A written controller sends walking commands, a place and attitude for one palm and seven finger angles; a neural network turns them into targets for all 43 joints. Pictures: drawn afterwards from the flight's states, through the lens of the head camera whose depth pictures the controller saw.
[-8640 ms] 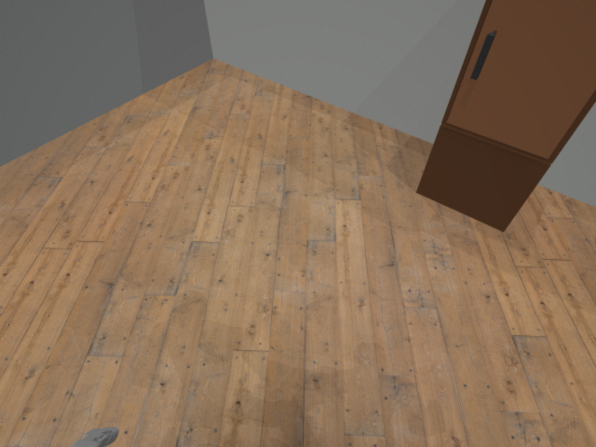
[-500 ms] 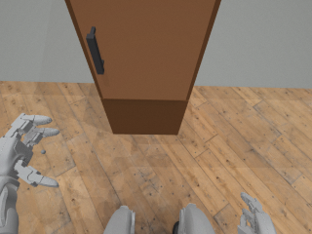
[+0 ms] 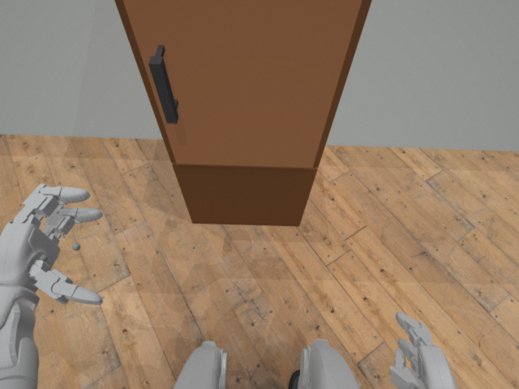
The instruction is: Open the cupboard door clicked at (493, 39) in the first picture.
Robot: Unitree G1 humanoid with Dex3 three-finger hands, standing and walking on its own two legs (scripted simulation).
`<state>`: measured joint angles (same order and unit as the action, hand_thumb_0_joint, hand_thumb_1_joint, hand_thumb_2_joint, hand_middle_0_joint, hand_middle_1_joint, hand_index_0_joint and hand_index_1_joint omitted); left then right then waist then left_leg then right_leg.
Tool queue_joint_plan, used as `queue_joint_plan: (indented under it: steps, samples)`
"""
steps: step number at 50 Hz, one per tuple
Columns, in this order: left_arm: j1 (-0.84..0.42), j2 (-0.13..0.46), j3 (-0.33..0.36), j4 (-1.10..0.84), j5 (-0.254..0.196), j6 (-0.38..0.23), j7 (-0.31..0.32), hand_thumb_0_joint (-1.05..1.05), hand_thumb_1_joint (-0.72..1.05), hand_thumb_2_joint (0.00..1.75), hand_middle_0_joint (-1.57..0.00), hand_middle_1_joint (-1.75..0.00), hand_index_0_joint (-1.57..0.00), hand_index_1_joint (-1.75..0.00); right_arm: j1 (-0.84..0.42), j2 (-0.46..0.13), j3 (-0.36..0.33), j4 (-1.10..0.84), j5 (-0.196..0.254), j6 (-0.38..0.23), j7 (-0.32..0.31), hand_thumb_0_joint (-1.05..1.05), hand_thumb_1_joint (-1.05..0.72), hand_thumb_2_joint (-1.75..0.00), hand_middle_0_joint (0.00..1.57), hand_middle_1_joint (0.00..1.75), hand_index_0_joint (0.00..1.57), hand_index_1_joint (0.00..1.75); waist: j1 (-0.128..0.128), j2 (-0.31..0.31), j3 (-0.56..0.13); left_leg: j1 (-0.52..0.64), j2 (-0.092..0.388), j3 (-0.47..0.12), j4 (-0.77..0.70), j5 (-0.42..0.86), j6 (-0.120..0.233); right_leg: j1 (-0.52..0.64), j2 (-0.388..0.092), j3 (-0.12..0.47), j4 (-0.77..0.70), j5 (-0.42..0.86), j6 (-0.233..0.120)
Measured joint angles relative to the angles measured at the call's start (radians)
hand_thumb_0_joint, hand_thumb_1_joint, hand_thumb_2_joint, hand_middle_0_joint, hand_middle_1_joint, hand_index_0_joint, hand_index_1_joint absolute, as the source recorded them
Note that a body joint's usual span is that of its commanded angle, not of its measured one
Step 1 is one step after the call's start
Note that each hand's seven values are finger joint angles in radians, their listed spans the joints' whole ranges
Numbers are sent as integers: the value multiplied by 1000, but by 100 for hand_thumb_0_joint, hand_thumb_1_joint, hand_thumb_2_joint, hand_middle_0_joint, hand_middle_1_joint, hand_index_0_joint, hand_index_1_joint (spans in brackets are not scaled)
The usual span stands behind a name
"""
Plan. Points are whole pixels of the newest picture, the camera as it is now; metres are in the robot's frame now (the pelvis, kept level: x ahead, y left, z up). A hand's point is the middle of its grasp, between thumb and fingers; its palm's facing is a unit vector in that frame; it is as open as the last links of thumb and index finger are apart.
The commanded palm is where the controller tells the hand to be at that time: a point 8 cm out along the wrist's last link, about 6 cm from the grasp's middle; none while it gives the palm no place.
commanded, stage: move the hooked fingers beside the handle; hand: left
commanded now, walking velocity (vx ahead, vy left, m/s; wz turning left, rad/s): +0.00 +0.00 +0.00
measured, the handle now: (166, 86) +0.63 +0.22 +0.04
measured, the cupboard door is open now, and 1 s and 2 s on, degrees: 0 0 0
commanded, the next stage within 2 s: none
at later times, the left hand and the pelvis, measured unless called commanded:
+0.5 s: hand (98, 185) +0.40 +0.28 +0.04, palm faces +0.04 -1.00 -0.04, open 14.0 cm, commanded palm +0.38 +0.33 +0.04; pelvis +0.00 +0.01 +0.00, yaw -1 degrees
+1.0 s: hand (113, 142) +0.49 +0.28 +0.04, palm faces +0.02 -1.00 -0.04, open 14.0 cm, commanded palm +0.48 +0.32 +0.04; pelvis -0.01 +0.01 -0.02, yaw -2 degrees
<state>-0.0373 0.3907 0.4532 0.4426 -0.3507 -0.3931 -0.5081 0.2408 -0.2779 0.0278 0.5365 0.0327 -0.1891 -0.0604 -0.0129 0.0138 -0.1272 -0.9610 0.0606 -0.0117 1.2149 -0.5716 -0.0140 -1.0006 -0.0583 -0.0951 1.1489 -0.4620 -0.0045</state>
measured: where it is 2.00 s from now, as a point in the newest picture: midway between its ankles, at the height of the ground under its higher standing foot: outside the picture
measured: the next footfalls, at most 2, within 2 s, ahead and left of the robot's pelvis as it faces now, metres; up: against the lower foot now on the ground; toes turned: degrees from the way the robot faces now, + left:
none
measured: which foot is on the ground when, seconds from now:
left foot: down 0.00-1.00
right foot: down 0.00-1.00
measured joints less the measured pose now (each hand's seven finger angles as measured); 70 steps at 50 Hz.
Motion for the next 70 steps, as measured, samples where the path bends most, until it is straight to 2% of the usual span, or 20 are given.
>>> queue_joint_plan:
  steps: [6,14,20,31,41,49,62,70]
  samples:
    - [-143,30,9,104,29,13,-8,-1,-51,30,-30,-120,-30,-120,-12,-6,3,25,0,1,-13,1,-90,-90,20,30,21,30,-6,-6,9,-34,1,-8,24,-2,-1,-29,0,-6,19,-1,-3]
    - [-271,75,31,206,60,32,2,-1,-50,30,-30,-120,-30,-120,9,-4,2,33,-3,25,-2,1,-90,-90,20,30,21,30,-39,-9,10,-54,6,5,16,4,2,-55,7,6,7,13,1]
    - [-323,89,45,264,80,19,21,-1,-50,30,-30,-120,-30,-120,45,-8,-3,45,-7,51,11,1,-90,-90,20,30,20,30,-54,-7,5,-60,8,17,3,8,7,-66,10,18,-5,21,5]
    - [-485,159,96,442,122,-24,3,-1,-50,30,-30,-120,-30,-120,65,-13,-6,77,-16,103,16,1,-90,-90,20,30,20,30,-79,-13,11,-108,13,16,30,-1,12,-111,15,19,10,22,9]
    - [-645,217,102,582,179,-21,19,-1,-50,30,-30,-120,-30,-120,60,-11,5,72,-25,148,26,1,-90,-90,20,30,20,30,-108,-13,15,-158,13,15,49,1,18,-155,15,19,17,31,14]
    - [-770,292,119,678,223,-17,35,-1,-50,30,-30,-120,-30,-120,61,-13,24,65,-35,180,30,1,-90,-90,20,30,21,30,-143,-7,24,-216,16,7,79,-2,21,-205,18,14,34,34,16]
    - [-922,416,155,761,280,22,42,-1,-50,30,-30,-120,-30,-120,88,-17,48,55,-45,231,37,1,-90,-90,20,30,21,30,-200,3,34,-300,27,-4,115,-9,24,-279,29,6,48,41,19]
    - [-1045,498,139,829,323,64,49,-1,-50,30,-30,-120,-30,-120,100,-21,72,45,-48,255,37,0,-90,-90,20,30,21,30,-235,8,46,-350,29,-16,136,-12,27,-319,31,-4,55,43,20]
